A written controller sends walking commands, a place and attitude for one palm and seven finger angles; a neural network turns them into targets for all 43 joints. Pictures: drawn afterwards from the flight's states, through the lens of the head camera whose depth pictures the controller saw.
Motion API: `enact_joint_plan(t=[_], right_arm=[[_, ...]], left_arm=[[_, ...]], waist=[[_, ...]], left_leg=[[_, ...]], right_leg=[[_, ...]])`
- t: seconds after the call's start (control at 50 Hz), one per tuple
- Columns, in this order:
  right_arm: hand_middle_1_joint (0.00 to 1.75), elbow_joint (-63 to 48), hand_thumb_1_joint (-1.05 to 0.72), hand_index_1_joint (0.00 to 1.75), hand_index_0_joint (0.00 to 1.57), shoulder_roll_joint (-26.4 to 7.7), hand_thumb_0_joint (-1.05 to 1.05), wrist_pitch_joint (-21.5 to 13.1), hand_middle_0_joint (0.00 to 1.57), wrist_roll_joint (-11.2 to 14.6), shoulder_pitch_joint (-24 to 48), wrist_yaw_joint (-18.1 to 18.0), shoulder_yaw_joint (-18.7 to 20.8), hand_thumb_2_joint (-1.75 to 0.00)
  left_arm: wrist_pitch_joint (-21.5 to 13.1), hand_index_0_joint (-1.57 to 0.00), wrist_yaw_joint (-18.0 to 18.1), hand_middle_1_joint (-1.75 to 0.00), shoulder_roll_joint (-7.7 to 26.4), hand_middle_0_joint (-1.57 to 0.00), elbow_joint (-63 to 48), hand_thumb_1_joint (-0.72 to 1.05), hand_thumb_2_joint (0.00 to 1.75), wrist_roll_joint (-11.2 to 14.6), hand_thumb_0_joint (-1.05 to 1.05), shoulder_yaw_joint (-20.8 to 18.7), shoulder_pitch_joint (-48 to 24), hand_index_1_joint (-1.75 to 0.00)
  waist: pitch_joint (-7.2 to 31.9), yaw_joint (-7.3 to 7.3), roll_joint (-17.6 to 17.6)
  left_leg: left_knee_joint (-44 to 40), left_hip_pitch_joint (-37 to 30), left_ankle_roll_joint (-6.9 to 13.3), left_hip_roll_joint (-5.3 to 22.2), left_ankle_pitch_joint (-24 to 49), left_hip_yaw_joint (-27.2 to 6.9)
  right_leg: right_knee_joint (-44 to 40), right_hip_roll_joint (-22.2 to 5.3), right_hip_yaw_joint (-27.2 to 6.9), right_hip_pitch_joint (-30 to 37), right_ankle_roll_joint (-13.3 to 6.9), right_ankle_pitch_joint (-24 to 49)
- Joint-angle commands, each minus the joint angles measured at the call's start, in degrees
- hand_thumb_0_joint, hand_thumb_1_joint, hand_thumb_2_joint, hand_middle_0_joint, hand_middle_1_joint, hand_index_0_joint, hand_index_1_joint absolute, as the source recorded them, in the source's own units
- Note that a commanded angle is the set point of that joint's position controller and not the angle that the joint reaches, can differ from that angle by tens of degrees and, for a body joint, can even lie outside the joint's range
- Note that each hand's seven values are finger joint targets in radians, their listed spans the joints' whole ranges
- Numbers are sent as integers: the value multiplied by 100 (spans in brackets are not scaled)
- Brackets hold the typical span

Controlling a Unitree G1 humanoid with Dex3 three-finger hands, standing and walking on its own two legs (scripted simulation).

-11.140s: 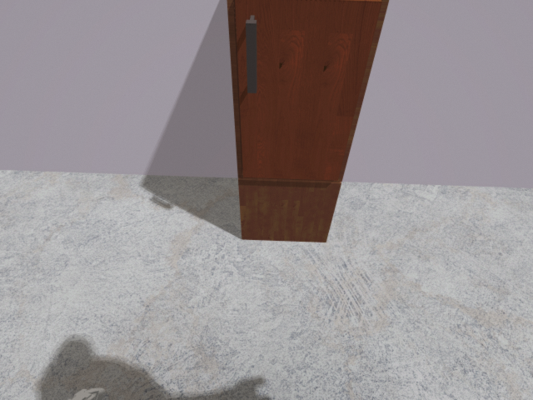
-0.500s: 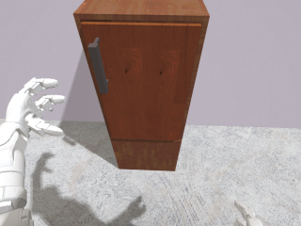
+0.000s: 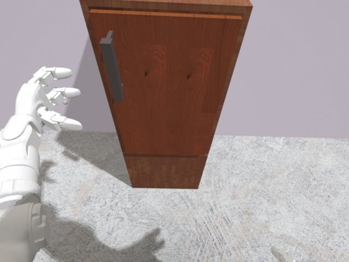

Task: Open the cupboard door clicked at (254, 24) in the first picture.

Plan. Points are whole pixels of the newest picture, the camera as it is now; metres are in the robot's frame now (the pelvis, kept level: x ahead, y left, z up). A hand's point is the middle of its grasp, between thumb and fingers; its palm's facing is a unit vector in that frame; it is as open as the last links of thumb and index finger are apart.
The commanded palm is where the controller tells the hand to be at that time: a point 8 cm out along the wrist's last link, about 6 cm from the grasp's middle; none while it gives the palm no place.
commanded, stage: move the hooked fingers beside the handle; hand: left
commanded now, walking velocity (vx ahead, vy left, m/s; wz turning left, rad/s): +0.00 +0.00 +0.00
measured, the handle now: (115, 68) +0.56 +0.17 +0.13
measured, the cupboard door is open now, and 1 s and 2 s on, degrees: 0 0 0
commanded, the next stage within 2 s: none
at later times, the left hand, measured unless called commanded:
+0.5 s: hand (84, 79) +0.49 +0.23 +0.15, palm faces +0.04 -1.00 +0.00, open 14.0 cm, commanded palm +0.47 +0.28 +0.14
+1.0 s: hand (81, 77) +0.52 +0.24 +0.14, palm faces +0.06 -1.00 -0.01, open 14.0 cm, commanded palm +0.49 +0.29 +0.13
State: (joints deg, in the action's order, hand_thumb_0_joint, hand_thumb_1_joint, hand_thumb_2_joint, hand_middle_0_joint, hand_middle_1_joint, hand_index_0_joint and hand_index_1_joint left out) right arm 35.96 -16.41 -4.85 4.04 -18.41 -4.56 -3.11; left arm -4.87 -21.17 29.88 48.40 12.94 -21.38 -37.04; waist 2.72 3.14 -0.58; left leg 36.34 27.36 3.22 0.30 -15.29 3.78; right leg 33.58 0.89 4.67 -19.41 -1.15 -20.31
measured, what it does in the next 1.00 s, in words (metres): stands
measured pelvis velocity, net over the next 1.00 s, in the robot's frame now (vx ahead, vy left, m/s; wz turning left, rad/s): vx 0.02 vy -0.02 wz -0.04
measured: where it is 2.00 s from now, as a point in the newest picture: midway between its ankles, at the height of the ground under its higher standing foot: outside the picture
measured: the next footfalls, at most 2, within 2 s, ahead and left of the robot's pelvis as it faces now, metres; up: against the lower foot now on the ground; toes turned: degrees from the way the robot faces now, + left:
none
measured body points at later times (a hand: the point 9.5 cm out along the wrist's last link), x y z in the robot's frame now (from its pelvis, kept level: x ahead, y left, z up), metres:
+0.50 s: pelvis +0.01 -0.01 -0.01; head +0.08 +0.00 +0.44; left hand +0.48 +0.28 +0.15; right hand +0.01 -0.28 -0.12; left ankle +0.03 +0.08 -0.73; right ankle -0.04 -0.11 -0.73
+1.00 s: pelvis +0.02 -0.02 -0.01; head +0.11 +0.00 +0.43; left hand +0.51 +0.30 +0.14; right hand +0.01 -0.29 -0.11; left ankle +0.03 +0.08 -0.73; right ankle -0.04 -0.11 -0.73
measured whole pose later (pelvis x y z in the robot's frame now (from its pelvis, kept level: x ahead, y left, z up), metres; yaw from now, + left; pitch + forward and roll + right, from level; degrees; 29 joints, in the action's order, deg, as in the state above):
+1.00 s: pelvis +0.02 -0.02 -0.01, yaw -2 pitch +15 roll -2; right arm 35.8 -17.3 4.1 2.7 -24.8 -2.9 -1.9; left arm -12.8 -22.7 41.7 69.1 7.0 -28.1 -52.4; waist 4.8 9.0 -0.5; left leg 41.7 38.0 2.0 3.1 -18.7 4.1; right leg 37.2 3.4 3.8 -29.9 -2.3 -22.3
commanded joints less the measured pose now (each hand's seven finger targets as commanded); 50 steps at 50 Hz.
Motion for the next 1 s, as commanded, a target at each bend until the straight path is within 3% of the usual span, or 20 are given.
enact_joint_plan(t=[0.0,0.06,0.2,0.24,0.3,0.4,0.44,0.48,0.56,0.6,0.62,0.64,0.7,0.74,0.78,0.84,0.88,0.94,0.96,0.98], right_arm=[[30,-497,-90,30,20,-1002,0,-185,20,-58,-264,-64,412,-90],[30,-358,-90,30,20,-1042,0,-134,20,-69,-415,-62,428,-90],[30,-321,-90,30,20,-1090,0,36,20,-149,-710,35,471,-90],[30,-334,-90,30,20,-1099,0,108,20,-171,-795,50,473,-90],[30,-307,-90,30,20,-1101,0,221,20,-146,-881,57,489,-90],[30,-273,-90,30,20,-1129,0,343,20,-168,-1024,61,517,-90],[30,-218,-90,30,20,-1105,0,384,20,-167,-1091,61,513,-90],[30,-155,-90,30,20,-1156,0,440,20,-157,-1150,44,517,-90],[30,-161,-90,30,20,-1153,0,492,20,-170,-1238,42,496,-90],[30,-168,-90,30,20,-1191,0,542,20,-175,-1316,30,493,-90],[30,-180,-90,30,20,-1167,0,550,20,-173,-1320,37,493,-90],[30,-194,-90,30,20,-1168,0,555,20,-194,-1359,36,503,-90],[30,-225,-90,30,20,-1172,0,595,20,-201,-1351,63,506,-90],[30,-237,-90,30,20,-1180,0,651,20,-189,-1399,49,493,-90],[30,-292,-90,30,20,-1189,0,692,20,-170,-1363,47,497,-90],[30,-365,-90,30,20,-1181,0,743,20,-179,-1384,50,506,-90],[30,-391,-90,30,20,-1152,0,777,20,-164,-1342,64,511,-90],[30,-372,-90,30,20,-1123,0,795,20,-165,-1315,77,520,-90],[30,-327,-90,30,20,-1156,0,803,20,-164,-1340,76,547,-90],[30,-354,-90,30,20,-1144,0,816,20,-152,-1287,81,540,-90]], left_arm=[[-644,-30,38,-120,1454,-30,-1101,-50,30,-18,0,-60,-3159,-120],[-729,-30,64,-120,1477,-30,-603,-50,30,-49,0,-38,-3508,-120],[-875,-30,158,-120,1838,-30,-39,-50,30,-213,0,-328,-3528,-120],[-931,-30,196,-120,2048,-30,61,-50,30,-219,0,-515,-3479,-120],[-967,-30,164,-120,2002,-30,320,-50,30,-304,0,-365,-3813,-120],[-1149,-30,142,-120,2375,-30,334,-50,30,-384,0,-584,-4021,-120],[-1143,-30,103,-120,2090,-30,530,-50,30,-375,0,-339,-4191,-120],[-1079,-30,72,-120,2472,-30,865,-50,30,-430,0,-539,-4237,-120],[-1026,-30,5,-120,2485,-30,976,-50,30,-477,0,-427,-4553,-120],[-1033,-30,3,-120,2737,-30,1126,-50,30,-523,0,-558,-4482,-120],[-1039,-30,-10,-120,2613,-30,1151,-50,30,-522,0,-464,-4493,-120],[-1095,-30,-4,-120,2707,-30,1078,-50,30,-504,0,-585,-4464,-120],[-1153,-30,-61,-120,2764,-30,983,-50,30,-489,0,-636,-4317,-120],[-1076,-30,-95,-120,2869,-30,1242,-50,30,-455,0,-728,-4147,-120],[-1014,-30,-120,-120,2980,-30,1192,-50,30,-500,0,-745,-4260,-120],[-1084,-30,-127,-120,3320,-30,918,-50,30,-533,0,-1023,-4126,-120],[-1168,-30,-143,-120,3272,-30,776,-50,30,-539,0,-978,-4133,-120],[-1276,-30,-222,-120,2866,-30,516,-50,30,-440,0,-685,-4338,-120],[-1268,-30,-245,-120,3029,-30,594,-50,30,-419,0,-868,-4214,-120],[-1238,-30,-294,-120,2890,-30,590,-50,30,-386,0,-766,-4043,-120]], waist=[[1843,169,-836],[1766,290,-575],[2199,161,-644],[2297,140,-459],[2044,322,-367],[2328,320,-622],[2125,463,-579],[1985,493,-521],[2119,574,-671],[2144,585,-501],[2142,603,-555],[2290,565,-465],[2530,492,-751],[2361,512,-368],[2338,532,-398],[2613,400,-620],[2657,430,-763],[2636,540,-978],[2718,487,-917],[2702,461,-1012]], left_leg=[[-321,-2427,-139,155,1379,-930],[-287,-2297,-128,182,1241,-960],[-124,-2224,-155,179,1837,-920],[-31,-2066,-115,159,2070,-837],[-2,-1832,-77,162,1892,-763],[104,-1856,-66,156,1983,-723],[154,-1761,-36,144,1857,-690],[169,-1510,-16,143,1657,-665],[253,-1420,14,109,1658,-620],[280,-1273,24,117,1618,-640],[288,-1267,23,110,1596,-617],[331,-1288,37,108,1720,-616],[384,-1441,12,112,1911,-586],[394,-1098,64,90,1826,-528],[372,-968,81,72,1746,-489],[452,-1061,82,54,2032,-452],[470,-1199,64,69,2106,-460],[509,-1514,56,88,2291,-489],[516,-1633,39,114,2347,-537],[509,-1671,28,115,2389,-530]], right_leg=[[-396,135,-230,-1100,-76,1212],[-392,145,-218,-1227,-56,1120],[-198,155,-219,-1120,-55,1512],[-156,171,-245,-909,-46,1767],[-157,195,-269,-1063,8,1780],[-106,213,-328,-1022,6,1904],[-139,223,-327,-1161,13,1827],[-163,215,-372,-1175,42,1800],[-135,203,-418,-1175,64,1918],[-121,205,-442,-1151,76,1911],[-117,206,-442,-1165,80,1908],[-71,210,-441,-1049,76,2042],[-28,226,-443,-1055,73,2207],[-32,220,-475,-853,99,2347],[-26,205,-505,-804,137,2432],[56,203,-522,-626,111,2739],[56,226,-520,-712,127,2799],[53,274,-458,-932,81,2723],[43,288,-443,-980,88,2700],[42,289,-433,-1001,75,2687]])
